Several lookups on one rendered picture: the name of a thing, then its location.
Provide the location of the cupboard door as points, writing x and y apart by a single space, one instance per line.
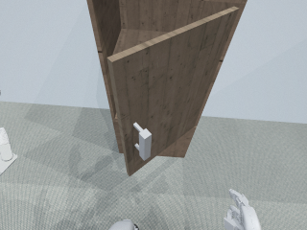
161 84

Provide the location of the handle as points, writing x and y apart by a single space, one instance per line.
145 142

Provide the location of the robot left hand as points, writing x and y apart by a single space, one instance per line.
6 155

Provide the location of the robot right hand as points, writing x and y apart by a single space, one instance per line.
245 218

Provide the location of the robot left thigh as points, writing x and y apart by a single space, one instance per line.
123 225

